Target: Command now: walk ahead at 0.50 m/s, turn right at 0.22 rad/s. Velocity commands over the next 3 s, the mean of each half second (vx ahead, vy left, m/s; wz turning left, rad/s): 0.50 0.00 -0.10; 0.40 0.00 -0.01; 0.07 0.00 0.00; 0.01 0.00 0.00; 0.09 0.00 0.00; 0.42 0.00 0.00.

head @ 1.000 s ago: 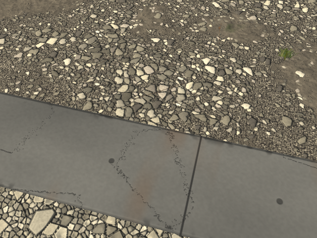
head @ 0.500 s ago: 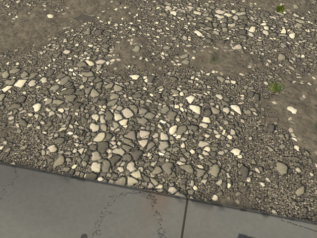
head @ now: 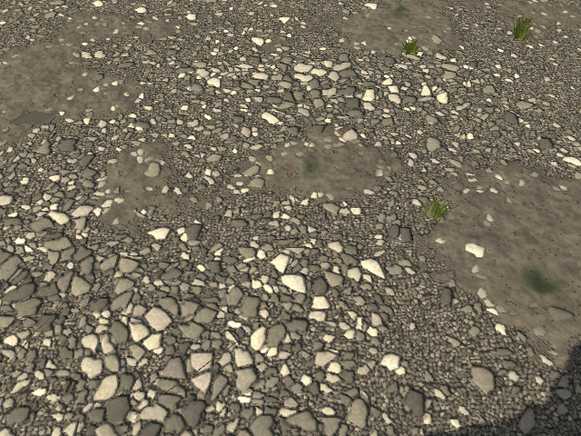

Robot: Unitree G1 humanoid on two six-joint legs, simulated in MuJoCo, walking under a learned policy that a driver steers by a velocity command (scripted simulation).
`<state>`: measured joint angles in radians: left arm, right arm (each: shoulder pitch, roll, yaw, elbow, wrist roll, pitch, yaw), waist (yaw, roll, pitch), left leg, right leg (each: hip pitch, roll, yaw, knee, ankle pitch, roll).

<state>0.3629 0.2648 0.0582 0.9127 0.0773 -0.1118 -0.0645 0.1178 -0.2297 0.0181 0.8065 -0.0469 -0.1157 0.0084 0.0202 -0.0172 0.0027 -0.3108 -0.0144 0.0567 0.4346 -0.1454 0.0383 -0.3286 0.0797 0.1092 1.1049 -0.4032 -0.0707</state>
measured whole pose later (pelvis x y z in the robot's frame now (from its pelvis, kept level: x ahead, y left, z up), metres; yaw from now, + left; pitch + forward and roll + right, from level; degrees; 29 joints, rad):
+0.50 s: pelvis +0.26 -0.04 -0.01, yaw -2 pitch +0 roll -1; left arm 0.36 0.22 0.04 0.88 0.06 -0.13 -0.02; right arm 0.24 -0.25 -0.02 0.87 -0.10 -0.09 0.04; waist 0.02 0.02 0.01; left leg -0.53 0.02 -0.04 1.24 -0.38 0.08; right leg -0.28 0.05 -0.06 0.60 -0.33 -0.07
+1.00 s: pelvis +0.53 +0.00 -0.14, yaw -1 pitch +3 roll +1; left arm 0.30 0.21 0.03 0.88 -0.02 -0.04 0.05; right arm 0.21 -0.20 -0.02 0.92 -0.01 -0.05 0.02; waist 0.04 -0.02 0.00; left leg -0.37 -0.04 0.03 0.50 -0.17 0.05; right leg -0.69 -0.06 0.06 1.48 -0.45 0.05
